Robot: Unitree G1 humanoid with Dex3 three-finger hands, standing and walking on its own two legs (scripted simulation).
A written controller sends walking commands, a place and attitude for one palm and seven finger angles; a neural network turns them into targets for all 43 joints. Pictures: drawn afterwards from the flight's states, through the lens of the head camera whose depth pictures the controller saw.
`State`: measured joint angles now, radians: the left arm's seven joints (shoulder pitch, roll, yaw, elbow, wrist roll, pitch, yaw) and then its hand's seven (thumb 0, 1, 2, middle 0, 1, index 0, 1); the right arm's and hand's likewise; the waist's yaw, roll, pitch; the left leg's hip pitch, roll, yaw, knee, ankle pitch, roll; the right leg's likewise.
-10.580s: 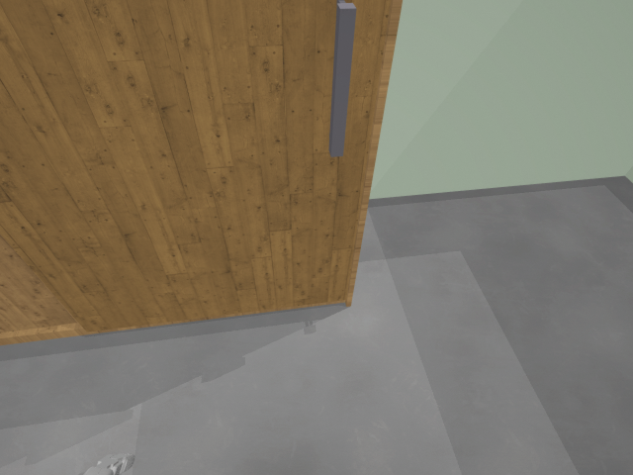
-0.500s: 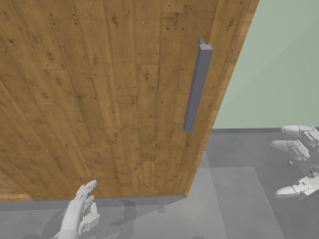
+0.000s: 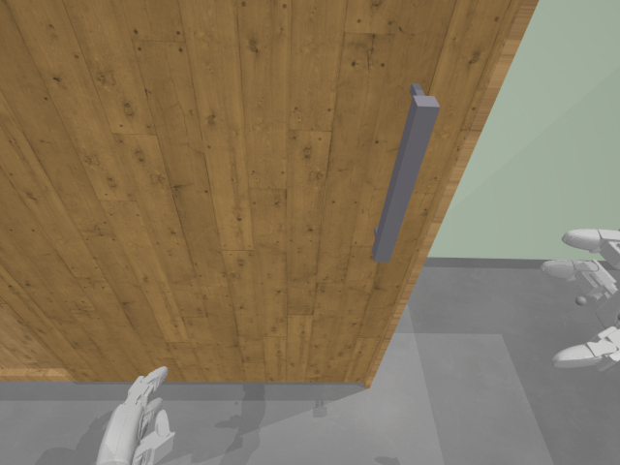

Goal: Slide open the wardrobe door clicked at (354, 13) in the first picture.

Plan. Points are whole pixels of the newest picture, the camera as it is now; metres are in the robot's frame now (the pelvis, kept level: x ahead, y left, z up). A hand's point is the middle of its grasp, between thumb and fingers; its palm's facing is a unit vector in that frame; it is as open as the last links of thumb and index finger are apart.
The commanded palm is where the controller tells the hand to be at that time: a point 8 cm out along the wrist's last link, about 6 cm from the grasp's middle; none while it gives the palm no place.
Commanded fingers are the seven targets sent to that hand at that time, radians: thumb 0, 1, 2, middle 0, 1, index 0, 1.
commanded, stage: raise the hand with hooked fingers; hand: right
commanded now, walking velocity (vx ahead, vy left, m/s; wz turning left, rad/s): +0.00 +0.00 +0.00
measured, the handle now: (396, 183) +0.49 -0.11 +0.12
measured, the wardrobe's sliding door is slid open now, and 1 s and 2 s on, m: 0.00 0.00 0.00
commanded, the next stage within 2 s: move the hooked fingers beside the handle in 0.18 s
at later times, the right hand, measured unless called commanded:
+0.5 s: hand (566, 291) +0.29 -0.27 +0.14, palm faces +0.03 +1.00 -0.05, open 14.0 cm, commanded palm +0.27 -0.31 +0.15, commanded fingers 0.00 0.50 -0.30 0.30 1.20 0.30 1.20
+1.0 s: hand (515, 254) +0.34 -0.23 +0.14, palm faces +0.01 +1.00 -0.03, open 14.0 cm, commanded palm +0.32 -0.27 +0.15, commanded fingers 0.00 0.50 -0.30 0.30 1.20 0.30 1.20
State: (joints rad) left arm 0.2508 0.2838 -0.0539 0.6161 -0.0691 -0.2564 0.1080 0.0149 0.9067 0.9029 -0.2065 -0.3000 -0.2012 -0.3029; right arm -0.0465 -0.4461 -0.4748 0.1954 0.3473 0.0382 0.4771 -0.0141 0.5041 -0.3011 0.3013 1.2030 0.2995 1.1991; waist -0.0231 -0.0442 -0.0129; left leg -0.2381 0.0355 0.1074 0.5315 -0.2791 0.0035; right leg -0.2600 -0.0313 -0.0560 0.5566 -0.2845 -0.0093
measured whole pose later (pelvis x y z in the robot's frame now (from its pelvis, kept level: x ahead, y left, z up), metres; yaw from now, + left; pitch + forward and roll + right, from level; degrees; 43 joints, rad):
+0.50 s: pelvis +0.00 +0.00 +0.00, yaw -1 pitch -1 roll +1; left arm 0.23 0.28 -0.06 0.63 -0.07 -0.25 0.13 0.01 0.91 0.90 -0.21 -0.30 -0.20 -0.30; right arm -0.15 -0.44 -0.42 0.29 0.33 0.03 0.47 -0.01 0.51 -0.30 0.30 1.20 0.30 1.20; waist -0.03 -0.05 -0.01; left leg -0.25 0.04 0.12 0.54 -0.28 0.00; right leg -0.28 -0.03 -0.04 0.57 -0.29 -0.01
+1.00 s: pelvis +0.01 +0.00 +0.00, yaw +0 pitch +1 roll +0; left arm 0.24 0.26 -0.05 0.64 -0.07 -0.21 0.12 0.01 0.91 0.90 -0.21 -0.30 -0.20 -0.30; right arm -0.25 -0.37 -0.34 0.31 0.28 0.05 0.34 -0.01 0.50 -0.30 0.30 1.20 0.30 1.20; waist 0.00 -0.04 -0.02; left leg -0.26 0.05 0.10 0.54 -0.29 0.00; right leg -0.27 -0.02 -0.06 0.54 -0.28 -0.01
